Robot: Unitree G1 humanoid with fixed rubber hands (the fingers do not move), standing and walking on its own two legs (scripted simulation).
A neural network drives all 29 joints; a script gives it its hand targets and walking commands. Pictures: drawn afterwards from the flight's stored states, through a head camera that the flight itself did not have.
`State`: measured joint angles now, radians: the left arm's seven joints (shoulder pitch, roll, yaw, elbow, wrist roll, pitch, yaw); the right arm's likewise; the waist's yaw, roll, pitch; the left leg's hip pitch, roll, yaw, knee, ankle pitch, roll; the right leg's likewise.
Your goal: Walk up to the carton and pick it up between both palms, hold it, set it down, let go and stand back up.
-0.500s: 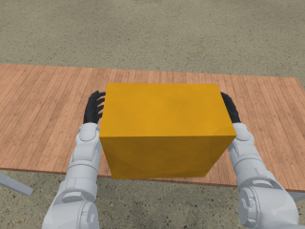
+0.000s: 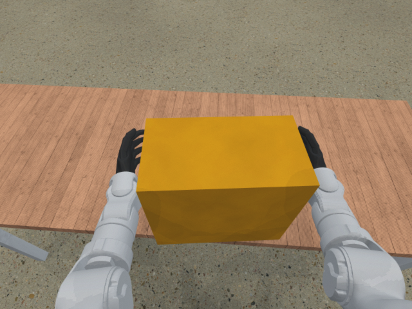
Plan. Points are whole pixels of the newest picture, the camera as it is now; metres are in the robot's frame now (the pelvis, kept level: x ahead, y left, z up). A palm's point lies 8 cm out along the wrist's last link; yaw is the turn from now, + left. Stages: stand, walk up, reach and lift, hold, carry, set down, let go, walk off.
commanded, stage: set down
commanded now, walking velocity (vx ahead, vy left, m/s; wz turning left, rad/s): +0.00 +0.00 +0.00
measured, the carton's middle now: (219, 185) +0.37 +0.00 -0.01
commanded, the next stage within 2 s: none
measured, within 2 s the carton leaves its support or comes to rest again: neither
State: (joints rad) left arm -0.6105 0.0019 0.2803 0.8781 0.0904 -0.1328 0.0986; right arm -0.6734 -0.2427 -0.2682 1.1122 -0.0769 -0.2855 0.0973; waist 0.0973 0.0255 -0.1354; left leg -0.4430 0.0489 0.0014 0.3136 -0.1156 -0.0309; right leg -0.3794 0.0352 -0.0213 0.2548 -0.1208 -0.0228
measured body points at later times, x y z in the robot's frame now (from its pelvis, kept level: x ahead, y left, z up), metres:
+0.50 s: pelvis -0.01 +0.00 +0.00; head +0.06 -0.01 +0.44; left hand +0.38 +0.20 +0.03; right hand +0.43 -0.18 +0.03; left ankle +0.01 +0.14 -0.75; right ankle -0.02 -0.10 -0.75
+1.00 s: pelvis -0.01 +0.00 +0.00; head +0.06 -0.01 +0.44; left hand +0.38 +0.20 +0.03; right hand +0.42 -0.18 +0.03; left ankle +0.01 +0.13 -0.75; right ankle -0.02 -0.10 -0.75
